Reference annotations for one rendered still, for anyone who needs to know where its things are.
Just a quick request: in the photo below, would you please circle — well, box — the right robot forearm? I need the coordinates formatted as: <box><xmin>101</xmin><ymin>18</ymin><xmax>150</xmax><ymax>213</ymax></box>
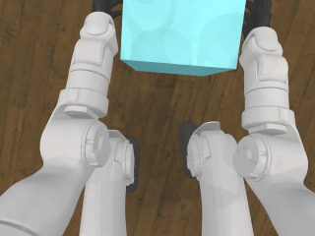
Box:
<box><xmin>239</xmin><ymin>27</ymin><xmax>308</xmax><ymax>162</ymax></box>

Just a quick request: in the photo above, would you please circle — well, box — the left robot upper arm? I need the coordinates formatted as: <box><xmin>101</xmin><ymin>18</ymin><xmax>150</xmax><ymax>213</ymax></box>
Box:
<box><xmin>0</xmin><ymin>118</ymin><xmax>111</xmax><ymax>236</ymax></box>

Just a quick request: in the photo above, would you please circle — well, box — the carton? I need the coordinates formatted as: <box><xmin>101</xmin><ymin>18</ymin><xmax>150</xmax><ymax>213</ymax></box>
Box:
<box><xmin>120</xmin><ymin>0</ymin><xmax>246</xmax><ymax>77</ymax></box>

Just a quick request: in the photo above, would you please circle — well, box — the right robot hand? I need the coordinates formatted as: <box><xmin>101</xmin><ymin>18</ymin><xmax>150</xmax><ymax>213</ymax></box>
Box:
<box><xmin>241</xmin><ymin>0</ymin><xmax>273</xmax><ymax>40</ymax></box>

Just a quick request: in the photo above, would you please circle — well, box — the left robot hand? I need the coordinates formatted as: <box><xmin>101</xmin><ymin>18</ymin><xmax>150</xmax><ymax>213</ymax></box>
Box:
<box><xmin>92</xmin><ymin>0</ymin><xmax>123</xmax><ymax>20</ymax></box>

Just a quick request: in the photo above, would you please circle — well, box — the left robot thigh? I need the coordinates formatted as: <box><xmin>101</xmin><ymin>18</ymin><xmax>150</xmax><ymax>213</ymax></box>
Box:
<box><xmin>79</xmin><ymin>138</ymin><xmax>135</xmax><ymax>236</ymax></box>

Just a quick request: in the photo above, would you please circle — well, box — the robot right foot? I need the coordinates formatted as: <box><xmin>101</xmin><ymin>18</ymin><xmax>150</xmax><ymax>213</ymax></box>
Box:
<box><xmin>179</xmin><ymin>122</ymin><xmax>198</xmax><ymax>179</ymax></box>

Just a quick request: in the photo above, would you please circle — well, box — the right robot upper arm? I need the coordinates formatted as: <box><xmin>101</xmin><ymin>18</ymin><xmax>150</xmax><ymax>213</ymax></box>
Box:
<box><xmin>232</xmin><ymin>133</ymin><xmax>315</xmax><ymax>236</ymax></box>

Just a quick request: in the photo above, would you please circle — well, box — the left robot forearm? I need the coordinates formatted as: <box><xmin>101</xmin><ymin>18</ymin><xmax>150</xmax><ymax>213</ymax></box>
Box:
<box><xmin>39</xmin><ymin>11</ymin><xmax>119</xmax><ymax>154</ymax></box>

